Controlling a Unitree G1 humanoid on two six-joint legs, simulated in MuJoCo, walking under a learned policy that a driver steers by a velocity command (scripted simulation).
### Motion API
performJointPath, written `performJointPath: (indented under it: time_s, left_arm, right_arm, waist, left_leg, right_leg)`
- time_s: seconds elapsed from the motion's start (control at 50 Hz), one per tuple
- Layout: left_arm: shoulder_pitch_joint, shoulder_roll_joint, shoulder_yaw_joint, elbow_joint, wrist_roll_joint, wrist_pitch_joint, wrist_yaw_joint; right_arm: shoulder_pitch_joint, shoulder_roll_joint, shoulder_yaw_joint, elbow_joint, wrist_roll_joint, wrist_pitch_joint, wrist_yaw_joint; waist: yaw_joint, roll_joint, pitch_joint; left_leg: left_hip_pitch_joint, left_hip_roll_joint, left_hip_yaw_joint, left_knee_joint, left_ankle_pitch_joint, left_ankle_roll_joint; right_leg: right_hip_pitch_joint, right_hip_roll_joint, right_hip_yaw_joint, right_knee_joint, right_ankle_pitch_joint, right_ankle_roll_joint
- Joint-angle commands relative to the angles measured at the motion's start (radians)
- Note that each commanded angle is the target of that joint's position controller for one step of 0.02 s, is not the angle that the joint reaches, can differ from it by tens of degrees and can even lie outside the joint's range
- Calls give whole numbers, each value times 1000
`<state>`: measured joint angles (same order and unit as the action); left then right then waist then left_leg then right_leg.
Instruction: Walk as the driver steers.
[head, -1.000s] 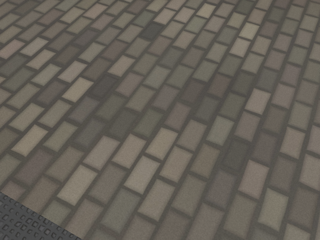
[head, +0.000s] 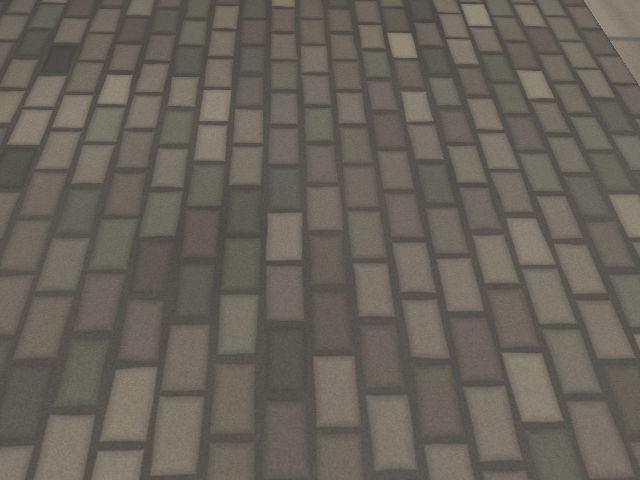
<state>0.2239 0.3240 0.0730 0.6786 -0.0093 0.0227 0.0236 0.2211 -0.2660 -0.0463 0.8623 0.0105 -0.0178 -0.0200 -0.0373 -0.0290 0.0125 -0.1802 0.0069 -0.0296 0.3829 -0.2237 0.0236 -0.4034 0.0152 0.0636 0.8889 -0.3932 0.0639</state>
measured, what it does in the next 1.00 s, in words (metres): walks ahead: right foot, then left foot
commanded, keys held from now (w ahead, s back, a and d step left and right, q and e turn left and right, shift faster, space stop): w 0.12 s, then no key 0.88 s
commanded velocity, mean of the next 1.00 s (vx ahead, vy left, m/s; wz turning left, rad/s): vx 0.12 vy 0.00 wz -0.04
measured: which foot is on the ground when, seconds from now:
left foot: down 0.00-0.16, up 0.18-0.48, down 0.50-1.00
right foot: up 0.00-0.14, down 0.16-1.00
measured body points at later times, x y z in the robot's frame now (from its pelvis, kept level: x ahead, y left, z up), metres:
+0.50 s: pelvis +0.10 -0.03 -0.01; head +0.13 -0.03 +0.44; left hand +0.17 +0.25 -0.13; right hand +0.27 -0.29 -0.12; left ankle +0.18 +0.09 -0.74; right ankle +0.02 -0.14 -0.75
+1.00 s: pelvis +0.14 -0.01 -0.01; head +0.15 -0.01 +0.43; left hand +0.18 +0.25 -0.15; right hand +0.27 -0.27 -0.14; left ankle +0.18 +0.09 -0.75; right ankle +0.04 -0.14 -0.75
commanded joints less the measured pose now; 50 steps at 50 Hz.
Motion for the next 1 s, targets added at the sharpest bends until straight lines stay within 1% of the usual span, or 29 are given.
performJointPath:
  time_s: [0.02, 0.06, 0.1, 0.12, 0.14, 0.16, 0.18, 0.2, 0.22, 0.24, 0.26, 0.3, 0.36, 0.42, 0.46, 0.48, 0.5, 0.52, 0.54, 0.56, 0.58, 0.6, 0.64, 0.66, 0.68, 0.74, 0.78, 0.9, 1.0]
  left_arm:
    - [-132, 35, -3, -105, -5, -52, -8]
    - [-104, 48, 0, -90, -12, -65, -13]
    - [-31, 47, 3, -55, -15, -75, -16]
    - [15, 53, 9, -33, -15, -75, -14]
    - [75, 64, 14, -22, -16, -72, -6]
    - [158, 107, 22, -15, -4, -68, 5]
    - [173, 234, 53, -15, 12, -59, -1]
    - [181, 176, 42, -12, 18, -66, -8]
    - [145, 125, 24, -14, 18, -74, -12]
    - [101, 103, 17, -23, 13, -79, -16]
    - [68, 95, 14, -26, 2, -79, -17]
    - [40, 89, 10, -23, 9, -72, -9]
    - [20, 85, 8, -7, 17, -61, 1]
    - [50, 110, 15, 25, 10, -53, -1]
    - [29, 104, 11, 36, -1, -52, -3]
    - [21, 95, 8, 44, -6, -52, -3]
    - [58, 79, 3, 63, 1, -57, -5]
    - [99, 57, -7, 64, 31, -67, -6]
    - [202, 4, -22, 83, 42, -65, -2]
    - [166, 16, -22, 91, 35, -52, 6]
    - [128, 25, -18, 80, 20, -37, 11]
    - [117, 27, -17, 87, 16, -22, 19]
    - [132, 47, -14, 102, 25, 2, 24]
    - [137, 59, -11, 115, 24, 2, 22]
    - [125, 64, -10, 122, 24, -2, 20]
    - [118, 61, -9, 143, 22, -15, 18]
    - [115, 49, -11, 159, 19, -17, 17]
    - [115, 33, -13, 205, 20, -4, 20]
    - [119, 26, -17, 241, 20, -14, 23]
  right_arm:
    - [6, -217, -48, -44, 6, -17, -6]
    - [21, -232, -51, -39, 13, -20, 4]
    - [4, -228, -48, -40, 28, -17, 14]
    - [9, -204, -40, -39, 26, -19, 18]
    - [-3, -150, -20, -42, 13, -27, 24]
    - [-38, -67, 6, -63, -11, -38, 33]
    - [-44, -60, 9, -110, -15, -57, 29]
    - [-75, -156, -16, -106, -4, -60, 24]
    - [-50, -185, -29, -96, 7, -55, 29]
    - [-26, -171, -30, -73, 10, -46, 31]
    - [-28, -164, -30, -70, 3, -38, 32]
    - [-43, -120, -21, -66, -5, -31, 37]
    - [-76, -67, -2, -75, -13, -27, 41]
    - [-117, -96, -5, -91, -9, -20, 41]
    - [-112, -112, -10, -90, -11, -21, 42]
    - [-85, -119, -16, -79, -17, -24, 41]
    - [-68, -147, -24, -73, -26, -27, 34]
    - [-44, -218, -38, -79, -32, -27, 22]
    - [-43, -194, -30, -64, -31, -18, 15]
    - [-62, -123, -12, -64, -16, -6, 17]
    - [-102, -98, -3, -61, -13, 0, 20]
    - [-140, -99, -1, -65, -16, 2, 24]
    - [-211, -118, -4, -81, -17, 0, 32]
    - [-235, -116, -4, -84, -14, -3, 34]
    - [-220, -115, -4, -74, -12, -8, 34]
    - [-176, -118, -8, -34, -8, -18, 29]
    - [-175, -110, -8, -13, -8, -15, 26]
    - [-210, -97, -11, 34, -6, 5, 24]
    - [-214, -96, -15, 75, -6, 14, 11]
  waist:
    - [-45, 206, 15]
    - [-34, 201, 21]
    - [16, 175, 22]
    - [41, 155, 7]
    - [77, 136, -29]
    - [108, 1, -94]
    - [91, -237, -91]
    - [117, -158, -36]
    - [85, -123, -6]
    - [63, -115, -1]
    - [55, -103, 20]
    - [40, -90, 16]
    - [36, -99, -19]
    - [52, -110, -36]
    - [32, -93, -34]
    - [9, -71, -42]
    - [4, -33, -55]
    - [24, 54, -122]
    - [70, 166, -212]
    - [43, 174, -197]
    - [54, 186, -149]
    - [61, 178, -116]
    - [79, 147, -63]
    - [76, 112, -31]
    - [62, 89, -33]
    - [44, 39, -93]
    - [42, 29, -107]
    - [47, 27, -46]
    - [44, 31, -19]
  left_leg:
    - [76, 214, -241, -207, -175, 179]
    - [22, 220, -233, -203, -167, 190]
    - [-57, 208, -213, -168, -171, 180]
    - [-109, 193, -202, -132, -163, 160]
    - [-176, 161, -166, -53, -102, 117]
    - [-267, 73, -59, 187, -103, 45]
    - [-445, -23, 63, 379, -271, -13]
    - [-517, 20, 18, 571, -393, -32]
    - [-534, 48, -7, 650, -357, -27]
    - [-525, 65, -4, 667, -305, -27]
    - [-532, 75, 1, 645, -243, -33]
    - [-448, 65, 27, 578, -134, -52]
    - [-278, 42, 51, 359, 4, -72]
    - [-191, 13, 57, 255, 73, -59]
    - [-135, 5, 52, 166, 117, -28]
    - [-63, -3, 53, 78, 204, -9]
    - [24, 23, 16, 16, 365, 12]
    - [163, 132, -84, 72, 708, 53]
    - [273, 236, -184, 116, 763, 177]
    - [217, 265, -245, 71, 658, 228]
    - [165, 249, -257, 35, 490, 217]
    - [117, 224, -246, 17, 356, 191]
    - [-17, 162, -173, 2, 141, 119]
    - [-25, 118, -118, 20, 128, 88]
    - [-13, 95, -92, 46, 193, 73]
    - [82, 80, -61, 118, 454, 83]
    - [108, 80, -56, 135, 510, 93]
    - [60, 63, -44, 112, 369, 84]
    - [52, 51, -39, 99, 279, 69]
  right_leg:
    - [-53, -23, -62, -197, -9, -10]
    - [52, -8, -88, -309, 9, -35]
    - [207, 8, -115, -479, 157, -70]
    - [311, 14, -115, -519, 179, -87]
    - [442, -29, -58, -534, 189, -104]
    - [573, -180, 126, -561, 258, -141]
    - [582, -370, 398, -611, 308, -271]
    - [538, -409, 448, -633, 377, -351]
    - [511, -374, 368, -622, 466, -337]
    - [489, -322, 280, -621, 536, -308]
    - [474, -298, 227, -631, 611, -289]
    - [399, -241, 120, -639, 765, -266]
    - [315, -181, 9, -618, 824, -246]
    - [304, -209, 30, -591, 827, -251]
    - [297, -216, 50, -554, 756, -236]
    - [285, -199, 52, -522, 689, -213]
    - [270, -161, 42, -482, 627, -175]
    - [220, -99, 2, -404, 451, -119]
    - [152, -54, -21, -337, 178, -59]
    - [149, -42, -19, -312, -10, -29]
    - [125, -46, -15, -327, -54, -26]
    - [126, -48, -16, -359, -28, -29]
    - [203, -56, -18, -465, 87, -48]
    - [192, -55, -22, -476, 112, -56]
    - [203, -56, -21, -480, 156, -59]
    - [232, -70, -13, -483, 309, -53]
    - [241, -69, -17, -481, 336, -48]
    - [234, -62, -29, -496, 263, -52]
    - [207, -61, -36, -505, 213, -55]
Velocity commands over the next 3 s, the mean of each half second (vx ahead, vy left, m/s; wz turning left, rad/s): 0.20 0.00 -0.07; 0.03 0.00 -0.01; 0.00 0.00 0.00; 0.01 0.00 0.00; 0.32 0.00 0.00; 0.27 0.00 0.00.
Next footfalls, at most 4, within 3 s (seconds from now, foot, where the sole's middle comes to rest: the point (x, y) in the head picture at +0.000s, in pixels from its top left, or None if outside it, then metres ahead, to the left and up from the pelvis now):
0.16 right None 0.08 -0.14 -0.78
0.50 left None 0.22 0.09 -0.78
2.72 right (377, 436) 0.59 -0.15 -0.78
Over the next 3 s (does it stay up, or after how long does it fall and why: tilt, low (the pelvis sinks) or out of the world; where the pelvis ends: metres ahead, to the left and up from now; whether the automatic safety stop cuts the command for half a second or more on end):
stays up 0.48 -0.07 -0.01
